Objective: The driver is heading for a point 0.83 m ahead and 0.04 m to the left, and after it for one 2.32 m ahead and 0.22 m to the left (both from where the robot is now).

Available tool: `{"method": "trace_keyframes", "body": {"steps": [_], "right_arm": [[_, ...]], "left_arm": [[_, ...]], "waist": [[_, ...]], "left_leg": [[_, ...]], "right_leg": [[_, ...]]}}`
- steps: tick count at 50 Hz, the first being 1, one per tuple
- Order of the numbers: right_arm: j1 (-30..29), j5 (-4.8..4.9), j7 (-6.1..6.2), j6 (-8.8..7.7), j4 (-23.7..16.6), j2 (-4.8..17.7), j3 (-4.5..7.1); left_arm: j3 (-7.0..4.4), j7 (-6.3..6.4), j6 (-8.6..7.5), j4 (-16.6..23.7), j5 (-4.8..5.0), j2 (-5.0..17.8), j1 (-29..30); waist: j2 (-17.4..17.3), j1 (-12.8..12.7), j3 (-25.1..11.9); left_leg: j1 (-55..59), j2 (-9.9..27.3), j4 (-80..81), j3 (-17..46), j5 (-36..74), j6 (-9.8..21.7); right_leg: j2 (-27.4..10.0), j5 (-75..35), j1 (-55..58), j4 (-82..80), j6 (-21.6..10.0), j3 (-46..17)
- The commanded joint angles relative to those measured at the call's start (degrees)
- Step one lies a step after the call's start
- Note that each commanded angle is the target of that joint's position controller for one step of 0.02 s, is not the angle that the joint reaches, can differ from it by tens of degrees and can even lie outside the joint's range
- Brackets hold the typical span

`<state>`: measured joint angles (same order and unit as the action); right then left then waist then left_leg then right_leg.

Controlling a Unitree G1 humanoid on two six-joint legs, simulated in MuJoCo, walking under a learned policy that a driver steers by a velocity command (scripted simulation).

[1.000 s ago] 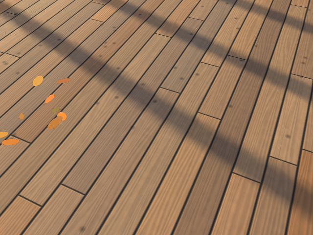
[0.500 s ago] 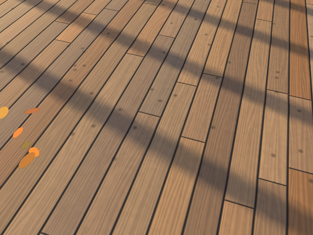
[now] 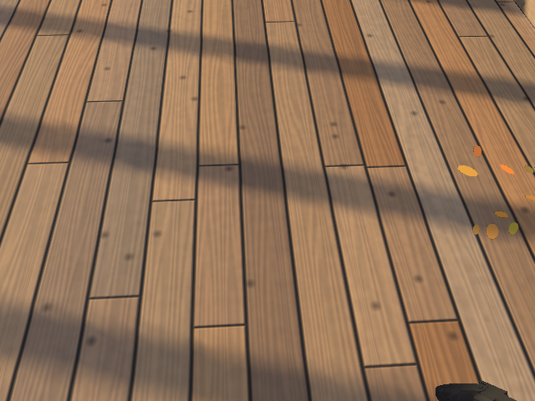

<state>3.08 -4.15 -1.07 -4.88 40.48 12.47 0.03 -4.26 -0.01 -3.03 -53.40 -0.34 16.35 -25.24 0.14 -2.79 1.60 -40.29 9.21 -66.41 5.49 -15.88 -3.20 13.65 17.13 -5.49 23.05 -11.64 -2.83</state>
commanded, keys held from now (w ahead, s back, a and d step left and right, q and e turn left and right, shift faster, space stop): w+e+shift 0.10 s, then w+shift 0.44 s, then w+q+shift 0.12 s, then q+shift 0.34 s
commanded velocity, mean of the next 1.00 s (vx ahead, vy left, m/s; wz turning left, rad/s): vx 0.83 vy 0.00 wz -0.06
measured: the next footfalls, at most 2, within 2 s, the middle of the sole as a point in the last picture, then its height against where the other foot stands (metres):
left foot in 0.22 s outside the picture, level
right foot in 0.66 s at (354, 300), level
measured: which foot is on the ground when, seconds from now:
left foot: up 0.00-0.20, down 0.22-0.66, up 0.68-1.00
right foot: down 0.00-0.22, up 0.24-0.64, down 0.66-1.00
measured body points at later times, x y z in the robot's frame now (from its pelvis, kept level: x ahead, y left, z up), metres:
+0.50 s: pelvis +0.46 +0.02 +0.01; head +0.48 +0.01 +0.46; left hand +0.76 +0.17 -0.06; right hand +0.30 -0.22 -0.12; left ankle +0.39 +0.15 -0.73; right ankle +0.57 -0.15 -0.67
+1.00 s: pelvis +0.86 -0.11 +0.00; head +0.91 -0.11 +0.45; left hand +0.94 +0.18 -0.12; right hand +1.04 -0.38 -0.10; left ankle +1.06 -0.04 -0.69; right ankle +0.73 -0.17 -0.73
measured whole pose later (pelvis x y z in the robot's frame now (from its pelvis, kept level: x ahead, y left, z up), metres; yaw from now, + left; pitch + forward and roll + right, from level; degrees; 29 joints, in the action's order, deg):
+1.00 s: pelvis +0.86 -0.11 +0.00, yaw -1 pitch +1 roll -1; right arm 7.1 1.0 -2.9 -2.6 40.6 18.1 4.1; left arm -3.2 3.1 -4.2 -47.2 1.5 16.7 -13.8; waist -1.6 -2.9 5.3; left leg -37.5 1.1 -37.9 -5.8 3.1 1.6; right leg 0.2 24.1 0.3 24.4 -1.7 16.1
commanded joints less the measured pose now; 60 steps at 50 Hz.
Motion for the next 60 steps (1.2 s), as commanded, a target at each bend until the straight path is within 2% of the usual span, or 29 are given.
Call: {"method": "trace_keyframes", "body": {"steps": [1, 4, 7, 8, 10, 11, 12, 13, 15, 18, 22, 27, 30, 32, 33, 34, 35, 37, 39, 40, 44, 47, 50, 52, 53, 54, 55, 57, 60], "right_arm": [[-5.75, 0.58, -0.73, 0.64, -6.02, 5.04, 0.16], [-9.73, 1.86, -0.81, 0.45, -8.33, 4.82, -0.39], [-6.07, 2.12, 0.1, 0.2, -8.37, 7.22, 0.36], [-0.19, 2.33, 0.77, 0.01, -6.82, 9.87, 1.56], [21.24, 2.9, 2.76, 0.01, -0.94, 15.06, 4.28], [30.69, 1.33, 3.61, -0.14, 1.37, 17.63, 5.12], [24.97, -0.21, 2.39, -0.36, 1.53, 21.41, 6.01], [16.6, 0.57, 1.19, 0.0, -0.77, 14.09, 5.65], [13.35, 0.78, 0.51, -0.29, 0.98, 7.55, 4.12], [18.82, 1.76, 0.4, -1.67, 6.74, 5.52, 3.1], [20.23, 2.86, 0.08, -3.04, 8.33, 8.44, 3.35], [24.72, 4.18, -0.25, -3.53, 10.7, 11.38, 3.47], [26.98, 3.62, 0.63, -2.42, 12.22, 15.61, 3.87], [24.24, 3.34, 1.53, -1.07, 11.74, 16.99, 4.08], [25.33, 2.84, 1.19, -1.04, 9.77, 10.92, 2.87], [33.15, 6.15, 0.82, -1.1, 7.91, 3.24, 1.46], [27.22, 5.65, 1.58, -0.66, 7.74, 9.54, 2.78], [20.71, 4.9, 1.52, 0.18, 7.1, 7.76, 2.79], [22.24, 3.33, 0.75, 2.62, 7.84, 6.28, 3.31], [20.78, 8.05, 1.55, 2.46, 6.13, 6.19, 4.27], [13.86, 6.02, 0.74, 2.37, 1.05, 4.14, 3.51], [13.15, 4.8, -1.68, 1.64, 0.92, 4.47, 3.71], [18.3, 4.93, -2.83, 3.23, -0.15, 9.69, 5.83], [28.74, 5.07, -1.67, 3.89, 1.15, 15.58, 8.62], [24.82, 5.42, -0.55, 3.71, 1.07, 17.52, 8.57], [17.1, 1.81, -0.56, 2.22, -4.76, 20.8, 8.05], [14.06, 1.74, -1.36, 1.91, -8.72, 20.42, 8.43], [8.45, 5.0, -0.97, 2.35, -10.47, 15.64, 7.37], [6.67, 4.9, 0.78, 3.6, -11.56, 14.08, 7.0]], "left_arm": [[-1.48, 0.03, -2.45, 5.57, 0.3, 7.89, 2.59], [-2.17, -0.45, -2.22, 4.91, 0.94, 9.33, -1.59], [-2.41, 0.11, -2.49, 4.91, 1.14, 10.68, -0.56], [-2.6, 0.21, -2.73, 4.88, 0.58, 12.02, -0.06], [-2.68, -0.1, -3.16, 5.87, -1.14, 12.82, 6.38], [-0.61, -0.04, -3.61, 7.42, -2.01, 4.25, 7.33], [1.25, -0.31, -3.42, 9.42, 2.54, -1.18, -6.51], [1.32, 0.54, -2.46, 7.25, 0.23, 4.08, -1.74], [1.05, -0.84, -1.74, 9.36, -1.29, 5.24, 8.84], [2.37, -2.65, -0.43, 12.64, -2.25, 1.53, 12.1], [3.55, -3.28, -0.29, 17.88, -2.44, 2.4, 21.72], [5.27, -4.68, -1.29, 20.55, -1.72, 1.06, 31.13], [3.93, -2.92, -1.67, 19.32, -2.69, 4.49, 26.28], [1.49, -1.0, -1.81, 12.8, -2.88, 9.07, 4.77], [-0.16, 0.26, -1.83, 11.04, -4.06, 14.32, -3.56], [-0.64, 0.16, -1.91, 12.04, -4.89, 16.39, -1.32], [-0.67, -0.12, -1.52, 12.52, -3.3, 12.8, 2.16], [1.15, -0.41, -2.93, 11.0, -2.69, 5.29, 8.05], [1.92, -0.1, -3.52, 9.88, -1.35, 2.34, 8.61], [1.33, -0.48, -4.32, 11.32, 0.41, 1.77, 15.04], [0.67, 1.6, -3.95, 12.04, 0.54, 3.66, 23.28], [-0.25, 3.71, -2.88, 11.5, 1.15, 7.38, 19.36], [-1.08, 3.73, -1.42, 12.81, 3.05, 10.33, 20.55], [-0.78, 2.57, -0.68, 13.88, 3.14, 8.81, 22.84], [0.92, 1.22, -0.59, 14.12, 0.74, 2.02, 19.52], [1.55, 0.33, -0.98, 15.01, 0.04, 1.0, 8.1], [0.87, -0.25, -1.52, 15.97, 0.33, 8.05, 8.41], [0.1, 0.55, -0.94, 17.89, 0.25, 9.83, 17.95], [0.01, 1.09, 1.07, 18.1, -0.45, 8.04, 19.52]], "waist": [[-2.38, 1.47, 7.14], [1.74, -2.38, 3.39], [3.22, -0.51, -1.85], [4.28, 2.39, -6.13], [4.17, 15.29, -14.78], [-5.94, 16.48, -18.74], [-26.47, 4.83, -25.67], [-10.55, 5.64, -17.2], [1.77, 5.52, -5.19], [-3.01, 2.81, -0.21], [-3.21, 1.88, 5.14], [-2.23, 3.75, 6.67], [-6.26, 0.04, -0.6], [-7.11, -10.61, -11.62], [1.07, -10.72, -19.29], [14.77, -3.06, -28.84], [6.14, -4.19, -23.35], [0.63, -0.12, -6.32], [3.27, 3.38, -3.28], [7.0, 4.43, -4.48], [5.16, 7.09, 2.69], [3.17, 5.07, -2.63], [5.74, 8.94, -6.96], [1.27, 15.38, -10.04], [-14.68, 9.83, -4.41], [-19.72, 1.02, -12.64], [-11.72, 4.31, -23.78], [2.83, 2.63, -11.88], [2.17, 0.61, -7.88]], "left_leg": [[5.3, -2.7, 14.81, -6.86, 11.25, -1.3], [10.23, -7.0, 27.14, -8.31, 21.64, 0.95], [20.65, -10.4, 35.89, -7.91, 21.76, 3.53], [27.29, -11.55, 35.8, -6.87, 19.12, 4.3], [47.11, -8.32, 35.61, -6.32, 11.37, 5.72], [58.5, 2.51, 33.07, 5.95, -4.54, 6.64], [66.37, 17.57, 47.28, 44.42, -10.22, 15.86], [58.11, 13.47, 51.29, 43.53, -26.32, 16.51], [42.01, 8.46, 52.45, 26.66, -15.42, 15.16], [33.8, 4.23, 55.45, 14.86, -6.41, 13.17], [30.15, 2.7, 62.45, 3.83, 4.62, 13.27], [30.58, 0.83, 69.33, -6.86, 29.91, 11.65], [41.96, 2.56, 53.0, -7.06, 65.51, 10.59], [33.96, 0.89, 24.9, -6.82, 59.09, 9.24], [21.64, -3.76, 3.78, -6.71, 27.5, 9.84], [5.29, -10.8, -16.76, -3.02, -10.89, 8.29], [0.51, -8.43, -18.79, -1.71, -5.81, 8.45], [1.37, -4.99, -11.68, -2.48, -2.49, 7.12], [6.43, -3.86, -6.95, -2.87, -3.57, 5.78], [5.86, -1.8, -6.38, -0.4, -2.44, 4.89], [7.38, -3.12, 12.56, -6.68, 7.39, 2.55], [17.36, -9.24, 27.34, -13.14, 25.33, 3.09], [25.08, -12.7, 29.07, -14.15, 19.75, 7.15], [38.9, -13.33, 35.43, -10.98, 22.96, 11.49], [41.87, -7.83, 36.86, -0.76, 47.59, 13.65], [51.9, 5.05, 35.8, 28.86, 61.88, 28.3], [54.44, 9.58, 44.44, 39.4, 41.09, 31.67], [40.82, 4.41, 48.61, 32.71, 17.87, 25.19], [27.33, -1.98, 48.18, 22.72, 24.89, 20.85]], "right_leg": [[-12.4, -21.14, -15.63, -14.31, -6.2, -16.63], [-13.03, -37.62, -7.54, -12.27, -2.86, -17.07], [-14.32, -54.6, 1.11, -4.95, 0.45, -16.33], [-15.38, -60.63, 4.04, 2.15, 1.72, -17.07], [-13.97, -56.57, -1.25, 26.56, 3.0, -14.66], [-9.54, -17.27, -13.47, 48.58, 3.21, -11.51], [-3.73, 9.69, -28.98, 62.51, 5.8, -7.32], [-10.08, 2.6, -34.67, 61.71, 4.44, -5.99], [-13.38, -2.56, -33.59, 56.02, 4.77, -4.73], [-15.46, -1.07, -33.94, 50.64, 5.11, -6.3], [-16.4, -8.2, -39.67, 37.77, 6.69, -4.17], [-15.61, -22.7, -23.46, 14.8, 4.75, 7.87], [-10.61, -13.52, -14.43, 11.6, 3.36, 8.48], [-12.08, -9.14, 9.88, 9.02, 2.68, 4.46], [-26.05, 8.53, 23.27, 9.49, 2.69, -10.23], [-42.05, 10.27, 33.96, 0.22, -2.02, -39.83], [-40.0, -0.7, 26.56, -3.67, -2.33, -37.11], [-34.71, -34.23, 9.02, -2.3, -0.58, -15.57], [-31.32, -44.65, 0.24, -3.83, 2.57, -3.88], [-29.28, -43.42, 1.19, -4.98, 2.39, -0.64], [-25.35, -43.04, -10.0, -10.32, 3.36, 12.03], [-22.34, -46.5, -6.49, -3.75, 5.54, 17.23], [-25.17, -57.92, -1.37, 8.59, 7.51, 16.25], [-23.29, -44.22, -6.55, 30.72, 10.38, 15.12], [-14.07, 13.31, -17.58, 48.38, 13.1, 14.31], [-5.61, 25.07, -32.64, 67.24, 16.4, 3.58], [-7.25, 19.56, -33.9, 69.51, 15.36, -6.89], [-11.03, 10.99, -35.5, 60.08, 13.81, -7.07], [-12.4, 9.19, -27.41, 45.41, 14.6, -6.72]]}}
